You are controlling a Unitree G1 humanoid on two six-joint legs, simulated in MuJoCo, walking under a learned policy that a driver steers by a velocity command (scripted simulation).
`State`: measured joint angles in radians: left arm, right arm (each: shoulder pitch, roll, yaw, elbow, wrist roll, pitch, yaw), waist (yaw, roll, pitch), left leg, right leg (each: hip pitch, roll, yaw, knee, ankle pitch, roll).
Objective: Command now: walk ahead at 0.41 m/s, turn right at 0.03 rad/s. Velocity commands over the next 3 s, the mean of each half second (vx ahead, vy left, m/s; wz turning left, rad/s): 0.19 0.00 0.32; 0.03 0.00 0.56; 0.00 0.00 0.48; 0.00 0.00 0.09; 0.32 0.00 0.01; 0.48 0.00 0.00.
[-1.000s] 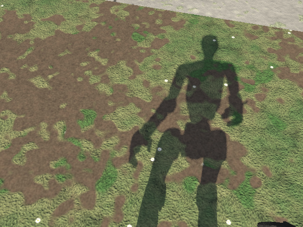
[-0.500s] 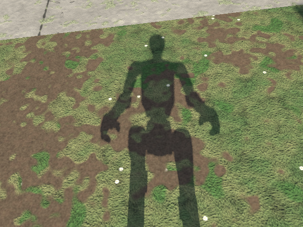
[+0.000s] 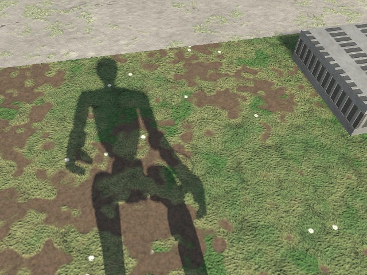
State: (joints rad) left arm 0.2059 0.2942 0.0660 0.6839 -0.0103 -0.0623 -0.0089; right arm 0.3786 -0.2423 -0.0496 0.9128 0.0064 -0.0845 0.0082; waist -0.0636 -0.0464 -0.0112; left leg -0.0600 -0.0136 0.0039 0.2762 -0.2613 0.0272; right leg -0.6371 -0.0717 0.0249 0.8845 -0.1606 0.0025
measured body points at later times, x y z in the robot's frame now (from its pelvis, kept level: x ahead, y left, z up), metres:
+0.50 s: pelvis +0.15 -0.04 -0.01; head +0.19 -0.02 +0.44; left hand +0.25 +0.27 -0.12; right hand +0.34 -0.29 -0.11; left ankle +0.17 +0.09 -0.71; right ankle +0.23 -0.15 -0.75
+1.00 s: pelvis +0.18 +0.00 -0.01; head +0.21 +0.03 +0.44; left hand +0.19 +0.32 -0.11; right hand +0.46 -0.18 -0.08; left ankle +0.16 +0.09 -0.75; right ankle +0.27 -0.13 -0.72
